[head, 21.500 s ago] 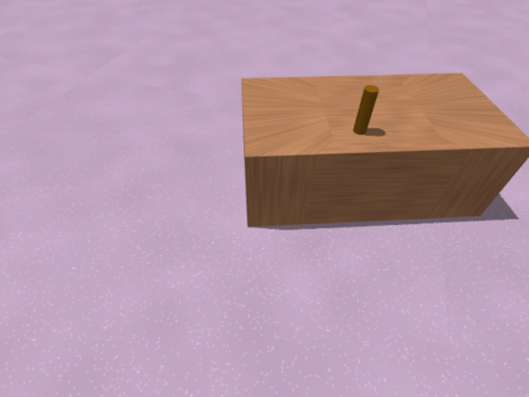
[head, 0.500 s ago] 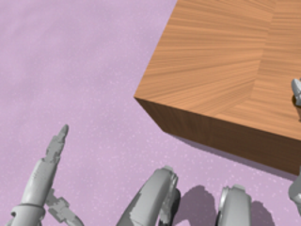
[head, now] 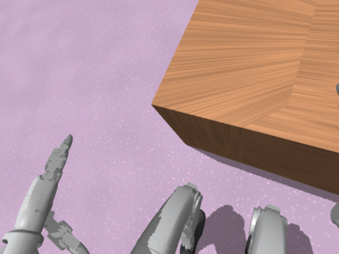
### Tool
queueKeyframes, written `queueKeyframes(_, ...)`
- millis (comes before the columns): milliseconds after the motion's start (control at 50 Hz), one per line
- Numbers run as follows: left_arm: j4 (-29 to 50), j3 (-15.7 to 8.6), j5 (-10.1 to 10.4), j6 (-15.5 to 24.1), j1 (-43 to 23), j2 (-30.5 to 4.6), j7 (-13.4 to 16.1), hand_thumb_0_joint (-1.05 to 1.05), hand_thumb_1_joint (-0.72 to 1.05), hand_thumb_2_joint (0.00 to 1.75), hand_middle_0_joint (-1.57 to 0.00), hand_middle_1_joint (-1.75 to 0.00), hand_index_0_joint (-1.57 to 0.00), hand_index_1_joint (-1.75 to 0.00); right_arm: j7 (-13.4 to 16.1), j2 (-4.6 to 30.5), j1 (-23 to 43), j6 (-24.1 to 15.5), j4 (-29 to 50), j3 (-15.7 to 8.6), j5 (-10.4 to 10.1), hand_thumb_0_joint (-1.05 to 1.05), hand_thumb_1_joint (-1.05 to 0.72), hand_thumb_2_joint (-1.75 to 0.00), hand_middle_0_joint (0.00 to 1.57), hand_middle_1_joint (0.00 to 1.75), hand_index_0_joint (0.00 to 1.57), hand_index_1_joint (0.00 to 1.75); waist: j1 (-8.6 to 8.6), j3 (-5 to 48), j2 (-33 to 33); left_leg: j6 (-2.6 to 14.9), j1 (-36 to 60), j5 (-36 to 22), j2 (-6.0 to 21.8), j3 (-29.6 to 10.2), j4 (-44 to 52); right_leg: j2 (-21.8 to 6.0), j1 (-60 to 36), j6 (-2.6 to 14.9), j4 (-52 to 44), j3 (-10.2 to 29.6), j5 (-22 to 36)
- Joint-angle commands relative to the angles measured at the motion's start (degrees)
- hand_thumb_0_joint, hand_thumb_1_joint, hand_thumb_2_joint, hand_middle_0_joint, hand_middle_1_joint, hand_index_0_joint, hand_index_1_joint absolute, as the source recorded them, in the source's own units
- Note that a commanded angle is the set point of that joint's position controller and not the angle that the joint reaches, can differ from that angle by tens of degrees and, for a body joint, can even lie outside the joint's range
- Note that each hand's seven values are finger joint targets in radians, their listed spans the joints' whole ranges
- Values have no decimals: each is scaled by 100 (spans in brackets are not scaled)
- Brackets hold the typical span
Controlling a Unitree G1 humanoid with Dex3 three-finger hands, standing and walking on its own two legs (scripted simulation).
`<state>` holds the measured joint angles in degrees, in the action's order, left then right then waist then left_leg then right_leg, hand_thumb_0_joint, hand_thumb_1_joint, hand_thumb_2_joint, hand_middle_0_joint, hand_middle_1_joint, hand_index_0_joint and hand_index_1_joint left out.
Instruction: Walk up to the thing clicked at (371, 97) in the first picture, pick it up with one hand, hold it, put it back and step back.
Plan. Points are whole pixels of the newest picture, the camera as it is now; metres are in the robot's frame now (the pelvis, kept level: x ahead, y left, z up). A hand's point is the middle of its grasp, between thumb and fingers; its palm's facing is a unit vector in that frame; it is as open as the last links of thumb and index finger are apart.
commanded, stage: open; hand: right
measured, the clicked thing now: out of the picture +0.53 -0.26 -0.02
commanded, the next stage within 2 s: withdraw in 0.28 s
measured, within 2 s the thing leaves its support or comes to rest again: neither
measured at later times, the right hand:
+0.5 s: hand out of the picture +0.53 -0.26 -0.05, palm faces +0.31 +0.95 +0.00, open 15.0 cm
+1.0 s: hand out of the picture +0.50 -0.35 +0.09, palm faces +0.38 +0.91 -0.14, open 17.3 cm
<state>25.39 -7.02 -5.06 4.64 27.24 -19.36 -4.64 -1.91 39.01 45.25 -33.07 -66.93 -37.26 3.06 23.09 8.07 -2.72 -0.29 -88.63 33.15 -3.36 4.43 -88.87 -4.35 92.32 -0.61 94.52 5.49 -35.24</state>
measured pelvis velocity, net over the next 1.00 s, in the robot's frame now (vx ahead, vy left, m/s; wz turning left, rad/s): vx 0.02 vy -0.01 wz -0.04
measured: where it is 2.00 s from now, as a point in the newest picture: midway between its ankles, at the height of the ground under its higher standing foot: outside the picture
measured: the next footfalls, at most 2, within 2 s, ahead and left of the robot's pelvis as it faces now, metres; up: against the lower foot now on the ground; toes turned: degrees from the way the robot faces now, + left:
none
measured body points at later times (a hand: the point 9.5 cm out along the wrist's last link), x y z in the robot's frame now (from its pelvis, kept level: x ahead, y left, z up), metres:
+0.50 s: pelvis +0.00 -0.01 +0.00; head +0.21 -0.10 +0.39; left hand +0.18 +0.25 +0.13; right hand +0.51 -0.30 -0.05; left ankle +0.07 +0.12 -0.53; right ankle +0.05 -0.12 -0.53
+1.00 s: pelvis +0.02 -0.01 +0.08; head +0.17 -0.07 +0.50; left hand +0.20 +0.24 +0.13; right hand +0.48 -0.39 +0.10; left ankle +0.07 +0.12 -0.53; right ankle +0.05 -0.12 -0.53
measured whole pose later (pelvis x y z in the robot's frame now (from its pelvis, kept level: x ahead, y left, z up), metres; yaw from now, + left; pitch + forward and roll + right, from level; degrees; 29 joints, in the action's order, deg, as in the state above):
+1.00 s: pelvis +0.02 -0.01 +0.08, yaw -2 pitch +26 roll +6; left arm 14.6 -2.1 -1.7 -2.0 24.5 -17.2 -1.8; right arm -5.3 44.4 44.8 -17.1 -69.5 -34.4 3.5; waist 15.6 7.9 -0.5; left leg -0.8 -68.6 28.8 -3.0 3.0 -71.4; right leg -4.1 72.3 -0.1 77.3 3.7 -31.1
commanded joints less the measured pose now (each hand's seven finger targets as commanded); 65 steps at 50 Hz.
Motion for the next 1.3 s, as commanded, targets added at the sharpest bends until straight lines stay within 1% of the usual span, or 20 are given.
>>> queueKeyframes(0,925,-917,56,257,449,-954,148,0,-57,7,-6,-5,-5,-6,-27,1153,1740,-253,950,68,-20,0,17,-50,95,74,96,74,-84,3013,2216,164,1519,-1362,-78,-109,1025,86,-2731,131,-1109,-17,1441)
queueKeyframes(60,902,-916,72,252,398,-1009,166,0,-58,8,-6,-5,-5,-6,-28,1249,1792,-257,1112,62,-4,0,29,-33,85,58,85,58,-187,3185,2397,213,1283,-1271,-88,-36,904,87,-3024,74,-1175,19,1583)
queueKeyframes(100,888,-991,75,263,463,-1032,178,0,-58,8,-6,-5,-4,-6,-27,1194,1814,-257,1187,49,-43,0,33,-27,78,52,79,52,-79,3249,2408,192,1299,-1393,-91,-18,917,63,-3180,80,-1111,30,1739)
queueKeyframes(140,967,-956,76,271,404,-1029,183,0,-59,8,-6,-5,-4,-6,-2,1343,1895,-283,1355,2,-45,0,38,-23,69,45,70,45,-136,3400,2457,185,1469,-1535,-86,-60,936,77,-3149,102,-1083,10,1807)
queueKeyframes(340,751,-921,61,254,396,-979,159,0,-58,8,-5,-5,-4,-7,51,1159,1741,-282,1256,102,-32,0,43,-18,35,27,35,27,-206,3175,2538,216,1281,-1392,-102,-8,926,65,-3259,66,-1188,35,1849)
queueKeyframes(440,887,-1172,79,254,290,-1239,193,0,-56,6,-6,-5,-5,-6,85,1295,1774,-313,1467,7,-17,0,44,-15,16,17,17,17,-140,3399,2539,224,1265,-1450,-89,50,868,55,-3617,20,-1230,99,2073)
queueKeyframes(600,269,-927,120,90,476,-1033,172,0,-55,6,-5,-5,-4,-6,-20,2109,1993,-88,2446,-292,-76,0,54,-4,7,6,7,6,-647,4024,3127,209,1843,-1792,-89,-85,1224,67,-4379,7,-1449,-48,2663)
queueKeyframes(680,-111,-641,161,-33,426,-779,203,0,-56,6,-5,-4,-4,-5,-209,1646,1420,265,1840,-65,-182,0,55,-4,6,6,7,6,-697,3303,2777,181,2047,-1776,-92,-67,1570,79,-4183,12,-1755,-83,2483)
queueKeyframes(720,52,-757,173,-68,117,-1013,275,0,-56,6,-5,-4,-4,-5,-277,2027,1723,385,2223,-233,-249,0,53,-4,6,5,6,5,-795,3482,2640,192,2347,-1733,-66,-73,1722,93,-4246,11,-1957,-58,2346)
queueKeyframes(880,-158,-239,245,-91,-126,-706,448,0,-60,7,-7,-5,-5,-7,-785,1202,1372,758,662,232,-483,0,43,-7,6,6,6,6,-561,2315,1214,104,2972,-1589,-36,-183,2455,112,-3611,153,-2459,-59,1626)
queueKeyframes(900,313,-326,399,-260,-355,-958,463,0,-58,7,-7,-5,-6,-7,-444,3023,972,1267,187,-169,221,0,44,-7,6,6,6,6,-1222,2786,1434,92,3650,-1562,29,-397,2723,172,-4035,104,-2836,-172,1786)
queueKeyframes(920,249,-309,400,-388,41,-871,430,0,-56,8,-7,-5,-6,-7,-206,2768,1629,1425,733,-35,132,0,47,-7,5,6,6,6,-928,2932,1607,57,3803,-1677,14,-438,2859,154,-4184,113,-2858,-202,1814)
queueKeyframes(940,65,-201,385,-463,417,-748,365,0,-48,9,-6,-5,-5,-6,-174,2078,1734,1552,612,377,93,0,48,-7,5,6,6,6,-748,2680,1589,48,3712,-1788,-3,-399,2943,168,-4316,129,-2914,-228,1879)
queueKeyframes(960,-470,-187,380,-552,857,-689,315,0,-47,9,-6,-5,-4,-6,-155,1946,1628,1696,470,398,89,0,47,-7,5,6,6,6,-823,2414,1772,73,3579,-1823,-1,-399,3015,211,-4396,112,-2998,-281,1934)
queueKeyframes(980,-844,-141,405,-626,975,-602,293,0,-43,10,-5,-4,-4,-5,-85,2243,1509,1844,608,292,120,0,49,-7,5,6,6,6,-970,2445,1925,73,3630,-2044,-9,-374,3065,245,-4588,121,-3045,-321,2191)
queueKeyframes(1040,-1067,-375,429,-690,448,-899,274,0,-25,16,-3,-4,-2,-5,130,2970,2028,2082,1506,72,219,0,39,-9,5,6,6,6,-1248,3309,2506,141,3625,-2239,-38,-185,3080,179,-5837,11,-3251,-323,3013)
queueKeyframes(1100,-1582,-282,468,-760,3,-824,302,0,-1,40,-13,-19,-13,-19,338,2478,1931,2235,1326,390,173,0,54,-6,5,6,5,6,-1284,2841,2115,155,3784,-2229,-46,-76,3327,190,-5846,31,-3482,-292,3014)
queueKeyframes(1180,-1386,911,466,-662,-1446,-78,347,0,31,58,-14,-20,-14,-20,509,1571,1498,2283,541,870,178,0,53,-6,5,6,5,6,-1693,2532,1718,200,4378,-2032,-49,-52,3574,205,-5523,-29,-3930,-324,2663)
queueKeyframes(1220,-1515,1211,477,-674,-1336,192,354,0,42,62,-15,-22,-15,-22,531,1264,1114,2305,384,1043,161,0,53,-7,6,6,5,6,-1746,2491,1634,196,4605,-1995,-70,-21,3696,186,-5688,-56,-4152,-320,2610)
queueKeyframes(1280,-1733,900,526,-783,-441,-169,393,0,50,67,-16,-23,-16,-23,510,1029,-133,2482,528,1145,79,0,51,-8,6,6,6,6,-1614,2385,1474,185,4876,-2244,-68,48,3899,185,-6250,-70,-4421,-284,2987)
